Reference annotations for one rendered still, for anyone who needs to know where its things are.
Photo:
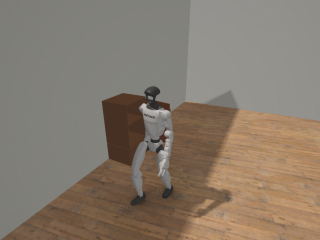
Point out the right robot upper arm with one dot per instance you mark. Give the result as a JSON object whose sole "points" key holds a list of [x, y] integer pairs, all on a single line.
{"points": [[141, 107]]}

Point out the cupboard door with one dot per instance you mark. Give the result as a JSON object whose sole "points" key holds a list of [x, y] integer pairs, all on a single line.
{"points": [[165, 106]]}

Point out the left robot upper arm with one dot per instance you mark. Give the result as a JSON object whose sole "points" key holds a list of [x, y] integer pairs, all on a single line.
{"points": [[166, 116]]}

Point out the left robot hand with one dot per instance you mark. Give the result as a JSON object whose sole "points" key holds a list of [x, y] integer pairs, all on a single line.
{"points": [[163, 165]]}

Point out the robot right thigh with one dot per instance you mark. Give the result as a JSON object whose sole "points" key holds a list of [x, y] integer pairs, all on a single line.
{"points": [[138, 160]]}

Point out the robot torso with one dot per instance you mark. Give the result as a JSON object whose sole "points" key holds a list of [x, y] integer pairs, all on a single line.
{"points": [[154, 126]]}

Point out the robot left forearm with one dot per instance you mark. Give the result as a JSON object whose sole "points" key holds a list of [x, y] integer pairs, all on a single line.
{"points": [[168, 146]]}

